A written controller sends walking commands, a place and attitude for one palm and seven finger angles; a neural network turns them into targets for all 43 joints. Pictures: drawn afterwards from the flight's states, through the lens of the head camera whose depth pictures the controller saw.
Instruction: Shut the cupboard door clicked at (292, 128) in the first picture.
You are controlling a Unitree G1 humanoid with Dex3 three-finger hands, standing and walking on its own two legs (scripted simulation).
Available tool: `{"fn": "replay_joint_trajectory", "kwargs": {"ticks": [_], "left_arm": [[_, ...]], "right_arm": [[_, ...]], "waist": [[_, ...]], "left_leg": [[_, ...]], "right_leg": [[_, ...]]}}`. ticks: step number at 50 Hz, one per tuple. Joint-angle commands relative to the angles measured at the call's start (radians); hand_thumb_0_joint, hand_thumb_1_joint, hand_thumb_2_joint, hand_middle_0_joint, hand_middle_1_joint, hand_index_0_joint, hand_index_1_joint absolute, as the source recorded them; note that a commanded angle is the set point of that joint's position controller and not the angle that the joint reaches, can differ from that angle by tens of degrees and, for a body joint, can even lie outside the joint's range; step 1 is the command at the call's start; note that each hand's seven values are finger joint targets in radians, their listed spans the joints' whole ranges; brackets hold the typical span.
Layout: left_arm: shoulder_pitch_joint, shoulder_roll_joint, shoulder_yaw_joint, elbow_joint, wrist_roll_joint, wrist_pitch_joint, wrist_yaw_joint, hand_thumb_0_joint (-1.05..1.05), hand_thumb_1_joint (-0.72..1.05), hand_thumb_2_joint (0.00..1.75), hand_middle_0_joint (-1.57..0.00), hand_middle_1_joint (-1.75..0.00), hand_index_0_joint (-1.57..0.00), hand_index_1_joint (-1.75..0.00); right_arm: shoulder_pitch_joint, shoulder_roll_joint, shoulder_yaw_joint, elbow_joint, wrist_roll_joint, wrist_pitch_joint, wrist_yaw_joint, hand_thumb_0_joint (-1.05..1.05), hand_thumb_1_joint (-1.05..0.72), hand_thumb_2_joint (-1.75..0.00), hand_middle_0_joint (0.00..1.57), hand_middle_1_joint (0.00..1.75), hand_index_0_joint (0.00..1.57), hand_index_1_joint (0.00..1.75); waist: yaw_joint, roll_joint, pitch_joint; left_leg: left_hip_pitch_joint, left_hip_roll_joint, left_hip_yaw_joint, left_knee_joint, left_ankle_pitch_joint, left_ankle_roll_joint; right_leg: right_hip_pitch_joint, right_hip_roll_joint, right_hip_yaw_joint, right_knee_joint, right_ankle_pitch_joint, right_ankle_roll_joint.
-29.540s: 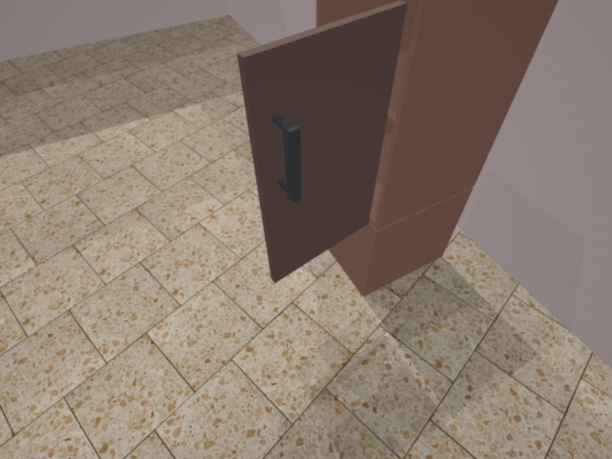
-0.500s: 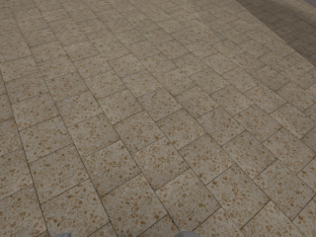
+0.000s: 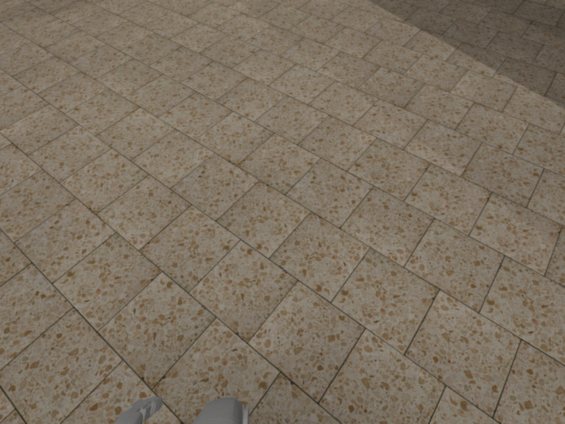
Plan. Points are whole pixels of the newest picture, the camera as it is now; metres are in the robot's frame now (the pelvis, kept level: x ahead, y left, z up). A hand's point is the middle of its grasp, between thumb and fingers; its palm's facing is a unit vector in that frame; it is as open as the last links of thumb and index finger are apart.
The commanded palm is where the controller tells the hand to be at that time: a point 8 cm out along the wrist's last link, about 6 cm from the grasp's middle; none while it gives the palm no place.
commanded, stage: turn to face it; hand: left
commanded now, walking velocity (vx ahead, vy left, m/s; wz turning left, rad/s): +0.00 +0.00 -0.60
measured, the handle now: out of the picture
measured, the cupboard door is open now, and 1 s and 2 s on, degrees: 60 60 60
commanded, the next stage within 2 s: none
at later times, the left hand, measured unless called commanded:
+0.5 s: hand (187, 384) +0.19 +0.17 -0.16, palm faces -0.28 -0.92 -0.28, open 7.4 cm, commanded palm none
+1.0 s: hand (228, 333) +0.28 +0.12 -0.16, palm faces -0.55 -0.81 -0.20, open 7.4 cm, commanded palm none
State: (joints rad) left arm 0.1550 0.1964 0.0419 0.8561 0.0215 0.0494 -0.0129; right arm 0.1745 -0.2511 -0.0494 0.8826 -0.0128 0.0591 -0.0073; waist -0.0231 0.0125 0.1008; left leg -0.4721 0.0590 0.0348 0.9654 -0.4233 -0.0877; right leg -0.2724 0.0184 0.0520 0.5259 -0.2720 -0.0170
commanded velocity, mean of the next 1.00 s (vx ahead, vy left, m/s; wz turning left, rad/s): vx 0.00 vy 0.00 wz -0.60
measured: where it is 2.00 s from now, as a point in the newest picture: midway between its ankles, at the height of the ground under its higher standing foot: outside the picture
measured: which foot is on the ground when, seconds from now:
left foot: up 0.00-0.10, down 0.12-0.44, up 0.46-0.76, down 0.78-1.00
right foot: down 0.00-0.12, up 0.14-0.42, down 0.44-0.78, up 0.80-1.00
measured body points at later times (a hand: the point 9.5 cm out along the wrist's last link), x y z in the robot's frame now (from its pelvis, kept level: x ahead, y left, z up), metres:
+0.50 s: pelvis +0.02 +0.00 -0.02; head +0.07 -0.04 +0.43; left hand +0.21 +0.22 -0.14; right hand +0.00 -0.28 -0.16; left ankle +0.02 +0.14 -0.71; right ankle -0.02 -0.11 -0.74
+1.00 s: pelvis +0.07 +0.00 +0.00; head +0.13 -0.01 +0.45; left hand +0.31 +0.16 -0.14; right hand -0.02 -0.24 -0.13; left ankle +0.12 +0.11 -0.74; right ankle -0.04 -0.09 -0.67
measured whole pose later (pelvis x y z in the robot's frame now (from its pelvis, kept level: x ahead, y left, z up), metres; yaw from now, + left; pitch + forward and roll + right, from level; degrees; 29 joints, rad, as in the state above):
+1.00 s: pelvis +0.07 +0.00 +0.00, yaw -35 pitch +2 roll -2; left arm 0.13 0.26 0.09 0.86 0.01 0.08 -0.04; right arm 0.22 -0.21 -0.02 0.87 -0.03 0.01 -0.02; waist -0.01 0.00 0.10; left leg -0.25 0.13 0.16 0.53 -0.30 -0.01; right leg -0.44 -0.02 -0.05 0.98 -0.49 0.04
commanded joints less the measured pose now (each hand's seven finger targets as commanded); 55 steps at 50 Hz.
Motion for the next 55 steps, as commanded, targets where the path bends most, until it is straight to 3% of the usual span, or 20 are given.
{"fn": "replay_joint_trajectory", "kwargs": {"ticks": [1, 4, 5, 6, 7, 12, 17, 20, 21, 22, 23, 28, 36, 37, 38, 39, 40, 44, 52, 55], "left_arm": [[-0.002, 0.246, 0.08, -0.073, 0.008, -0.019, 0.016, 0.0, 0.9, 0.9, -0.2, -0.3, -0.2, -0.3], [-0.033, 0.203, 0.074, -0.076, -0.006, -0.01, 0.014, 0.0, 0.9, 0.9, -0.2, -0.3, -0.2, -0.3], [0.008, 0.142, 0.062, -0.091, -0.016, -0.004, 0.006, 0.0, 0.9, 0.9, -0.2, -0.3, -0.2, -0.3], [0.014, 0.129, 0.056, -0.106, -0.013, -0.008, -0.001, 0.0, 0.9, 0.9, -0.2, -0.3, -0.2, -0.3], [-0.009, 0.154, 0.06, -0.098, 0.0, -0.005, -0.006, 0.0, 0.9, 0.9, -0.2, -0.3, -0.2, -0.3], [-0.024, 0.114, 0.058, -0.077, -0.006, 0.011, -0.03, 0.0, 0.9, 0.9, -0.2, -0.3, -0.2, -0.3], [-0.039, 0.104, 0.051, -0.081, -0.004, 0.005, -0.035, 0.0, 0.9, 0.9, -0.2, -0.3, -0.2, -0.3], [0.056, 0.138, 0.058, -0.054, -0.001, -0.007, -0.031, 0.0, 0.9, 0.9, -0.2, -0.3, -0.2, -0.3], [0.116, 0.201, 0.071, -0.035, 0.004, -0.018, -0.023, 0.0, 0.9, 0.9, -0.2, -0.3, -0.2, -0.3], [0.16, 0.306, 0.091, -0.022, 0.01, -0.029, -0.007, 0.0, 0.9, 0.9, -0.2, -0.3, -0.2, -0.3], [0.202, 0.331, 0.091, -0.014, -0.005, -0.026, 0.007, 0.0, 0.9, 0.9, -0.2, -0.3, -0.2, -0.3], [0.014, 0.234, 0.071, -0.059, 0.004, -0.027, 0.026, 0.0, 0.9, 0.9, -0.2, -0.3, -0.2, -0.3], [-0.028, 0.247, 0.076, -0.063, 0.0, -0.015, 0.013, 0.0, 0.9, 0.9, -0.2, -0.3, -0.2, -0.3], [-0.033, 0.214, 0.07, -0.07, -0.007, -0.012, 0.013, 0.0, 0.9, 0.9, -0.2, -0.3, -0.2, -0.3], [0.008, 0.152, 0.058, -0.081, -0.014, -0.006, 0.005, 0.0, 0.9, 0.9, -0.2, -0.3, -0.2, -0.3], [0.007, 0.136, 0.052, -0.106, -0.013, -0.008, 0.0, 0.0, 0.9, 0.9, -0.2, -0.3, -0.2, -0.3], [-0.023, 0.16, 0.057, -0.098, -0.001, -0.003, -0.001, 0.0, 0.9, 0.9, -0.2, -0.3, -0.2, -0.3], [-0.045, 0.128, 0.06, -0.079, -0.003, 0.004, -0.027, 0.0, 0.9, 0.9, -0.2, -0.3, -0.2, -0.3], [-0.072, 0.103, 0.047, -0.089, -0.004, 0.002, -0.031, 0.0, 0.9, 0.9, -0.2, -0.3, -0.2, -0.3], [0.066, 0.163, 0.06, -0.049, 0.0, -0.014, -0.022, 0.0, 0.9, 0.9, -0.2, -0.3, -0.2, -0.3]], "right_arm": [[0.013, -0.067, -0.02, -0.092, 0.005, -0.033, -0.014, 0.0, -0.9, -0.9, 0.2, 0.3, 0.2, 0.3], [0.118, -0.099, -0.023, -0.062, 0.005, -0.057, -0.025, 0.0, -0.9, -0.9, 0.2, 0.3, 0.2, 0.3], [0.134, -0.189, -0.035, -0.064, -0.009, -0.069, -0.029, 0.0, -0.9, -0.9, 0.2, 0.3, 0.2, 0.3], [0.149, -0.249, -0.045, -0.079, -0.016, -0.064, -0.033, 0.0, -0.9, -0.9, 0.2, 0.3, 0.2, 0.3], [0.137, -0.233, -0.04, -0.08, -0.022, -0.065, -0.036, 0.0, -0.9, -0.9, 0.2, 0.3, 0.2, 0.3], [0.046, -0.17, -0.028, -0.094, -0.025, -0.061, -0.036, 0.0, -0.9, -0.9, 0.2, 0.3, 0.2, 0.3], [0.072, -0.196, -0.044, -0.066, -0.021, -0.051, -0.026, 0.0, -0.9, -0.9, 0.2, 0.3, 0.2, 0.3], [0.029, -0.202, -0.052, -0.071, -0.012, -0.044, -0.018, 0.0, -0.9, -0.9, 0.2, 0.3, 0.2, 0.3], [0.028, -0.171, -0.05, -0.082, -0.003, -0.043, -0.012, 0.0, -0.9, -0.9, 0.2, 0.3, 0.2, 0.3], [-0.013, -0.082, -0.027, -0.131, 0.001, -0.042, -0.008, 0.0, -0.9, -0.9, 0.2, 0.3, 0.2, 0.3], [-0.066, -0.104, -0.019, -0.155, -0.001, -0.028, -0.015, 0.0, -0.9, -0.9, 0.2, 0.3, 0.2, 0.3], [-0.019, -0.088, -0.016, -0.093, 0.001, -0.033, -0.013, 0.0, -0.9, -0.9, 0.2, 0.3, 0.2, 0.3], [0.072, -0.08, -0.014, -0.08, 0.005, -0.045, -0.017, 0.0, -0.9, -0.9, 0.2, 0.3, 0.2, 0.3], [0.113, -0.113, -0.019, -0.068, 0.002, -0.058, -0.02, 0.0, -0.9, -0.9, 0.2, 0.3, 0.2, 0.3], [0.134, -0.2, -0.036, -0.068, -0.011, -0.064, -0.022, 0.0, -0.9, -0.9, 0.2, 0.3, 0.2, 0.3], [0.168, -0.262, -0.044, -0.083, -0.02, -0.062, -0.027, 0.0, -0.9, -0.9, 0.2, 0.3, 0.2, 0.3], [0.154, -0.242, -0.038, -0.074, -0.025, -0.066, -0.032, 0.0, -0.9, -0.9, 0.2, 0.3, 0.2, 0.3], [0.066, -0.167, -0.022, -0.097, -0.026, -0.069, -0.036, 0.0, -0.9, -0.9, 0.2, 0.3, 0.2, 0.3], [0.106, -0.197, -0.046, -0.05, -0.021, -0.055, -0.022, 0.0, -0.9, -0.9, 0.2, 0.3, 0.2, 0.3], [0.062, -0.191, -0.051, -0.057, -0.008, -0.05, -0.012, 0.0, -0.9, -0.9, 0.2, 0.3, 0.2, 0.3]], "waist": [[0.025, -0.174, -0.135], [-0.03, -0.087, -0.176], [-0.025, 0.168, -0.207], [-0.028, 0.302, -0.197], [-0.037, 0.223, -0.179], [0.007, 0.174, -0.131], [-0.012, 0.217, -0.137], [0.047, 0.153, -0.153], [0.075, 0.007, -0.174], [0.105, -0.33, -0.152], [0.135, -0.254, -0.136], [0.032, -0.17, -0.178], [-0.012, -0.158, -0.145], [-0.027, -0.087, -0.173], [-0.022, 0.168, -0.199], [-0.035, 0.304, -0.197], [-0.038, 0.254, -0.182], [0.004, 0.148, -0.127], [-0.018, 0.225, -0.149], [0.062, 0.099, -0.179]], "left_leg": [[0.07, -0.025, -0.002, -0.198, 0.013, 0.013], [0.339, 0.006, -0.036, -0.548, 0.2, 0.037], [0.456, 0.22, -0.255, -0.64, 0.273, 0.114], [0.439, 0.417, -0.4, -0.674, 0.391, 0.229], [0.373, 0.425, -0.389, -0.67, 0.414, 0.269], [0.366, 0.286, -0.064, -0.579, 0.645, 0.225], [0.351, 0.294, 0.006, -0.535, 0.603, 0.206], [0.267, 0.261, 0.08, -0.388, 0.481, 0.131], [0.141, 0.203, 0.12, -0.239, 0.323, 0.075], [-0.129, 0.039, 0.165, -0.01, -0.187, 0.016], [-0.143, 0.033, 0.023, 0.137, -0.227, 0.019], [-0.081, 0.042, -0.024, 0.098, -0.032, 0.003], [0.203, -0.032, 0.017, -0.404, 0.154, 0.018], [0.322, 0.022, -0.034, -0.552, 0.224, 0.037], [0.429, 0.232, -0.257, -0.619, 0.313, 0.115], [0.411, 0.421, -0.402, -0.666, 0.42, 0.232], [0.362, 0.427, -0.403, -0.671, 0.438, 0.257], [0.364, 0.296, -0.104, -0.593, 0.682, 0.224], [0.38, 0.307, 0.044, -0.518, 0.665, 0.195], [0.24, 0.251, 0.124, -0.316, 0.486, 0.098]], "right_leg": [[0.052, -0.226, 0.282, -0.135, 0.342, -0.16], [-0.091, -0.133, 0.251, -0.006, 0.241, -0.062], [-0.236, 0.01, 0.126, 0.166, -0.022, 0.0], [-0.304, 0.044, -0.021, 0.407, -0.363, 0.04], [-0.299, 0.005, 0.005, 0.567, -0.352, 0.045], [-0.255, -0.049, -0.078, 0.526, -0.228, 0.071], [-0.111, -0.02, -0.149, 0.264, -0.178, 0.05], [0.089, -0.008, -0.17, -0.017, 0.053, 0.025], [0.235, -0.104, -0.042, -0.123, 0.179, -0.015], [0.334, -0.359, 0.32, -0.189, 0.449, -0.123], [0.24, -0.424, 0.373, -0.187, 0.56, -0.203], [0.183, -0.26, 0.182, -0.118, 0.503, -0.174], [-0.004, -0.192, 0.241, -0.062, 0.34, -0.105], [-0.077, -0.135, 0.207, 0.016, 0.264, -0.057], [-0.221, 0.005, 0.088, 0.197, -0.033, 0.005], [-0.283, 0.041, -0.029, 0.44, -0.377, 0.038], [-0.293, 0.005, 0.015, 0.599, -0.363, 0.045], [-0.284, -0.053, -0.051, 0.611, -0.233, 0.072], [-0.095, -0.019, -0.156, 0.224, -0.16, 0.043], [0.175, -0.043, -0.12, -0.095, 0.125, 0.003]]}}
